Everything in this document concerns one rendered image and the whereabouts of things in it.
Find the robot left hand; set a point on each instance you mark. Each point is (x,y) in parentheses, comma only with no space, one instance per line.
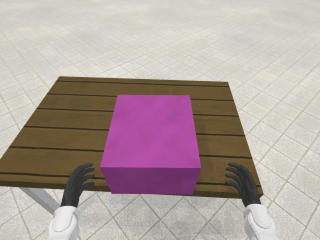
(74,187)

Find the right robot forearm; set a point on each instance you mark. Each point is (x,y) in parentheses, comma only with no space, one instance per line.
(258,224)

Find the robot right hand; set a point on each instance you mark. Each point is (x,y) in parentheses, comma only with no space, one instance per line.
(246,185)

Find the left robot forearm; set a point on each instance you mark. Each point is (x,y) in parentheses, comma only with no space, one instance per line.
(64,225)

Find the table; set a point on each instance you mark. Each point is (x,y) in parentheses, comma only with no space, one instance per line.
(70,127)

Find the carton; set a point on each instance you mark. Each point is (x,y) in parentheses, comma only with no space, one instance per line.
(151,147)

